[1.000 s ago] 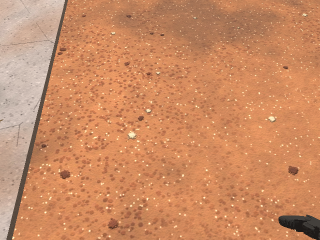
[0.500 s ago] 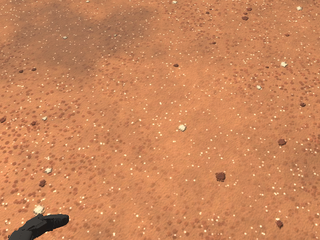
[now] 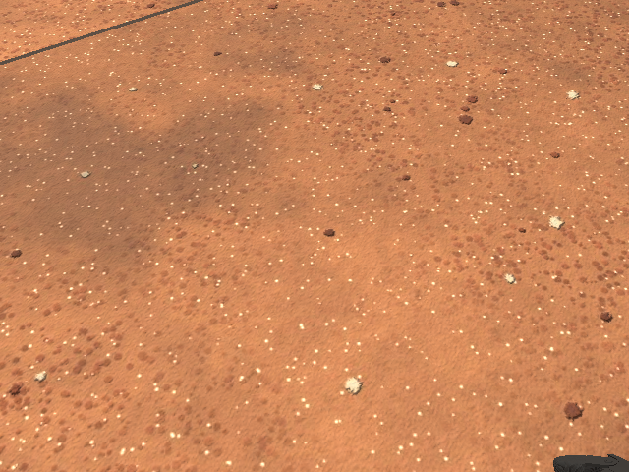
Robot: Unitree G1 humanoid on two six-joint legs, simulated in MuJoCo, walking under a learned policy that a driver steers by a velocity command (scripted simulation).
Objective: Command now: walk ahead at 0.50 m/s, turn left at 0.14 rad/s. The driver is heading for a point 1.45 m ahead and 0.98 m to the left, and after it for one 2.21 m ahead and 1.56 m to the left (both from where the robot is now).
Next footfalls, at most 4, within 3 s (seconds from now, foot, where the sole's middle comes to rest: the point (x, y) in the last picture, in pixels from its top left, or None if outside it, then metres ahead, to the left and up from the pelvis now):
0.46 right None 0.43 -0.08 -0.76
0.96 left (220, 409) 0.60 0.27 -0.76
1.42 right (240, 281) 0.94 0.28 -0.76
1.92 left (85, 295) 0.88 0.66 -0.76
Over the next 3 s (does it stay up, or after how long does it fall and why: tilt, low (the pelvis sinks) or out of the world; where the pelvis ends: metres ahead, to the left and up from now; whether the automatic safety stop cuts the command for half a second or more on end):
stays up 1.26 0.95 0.00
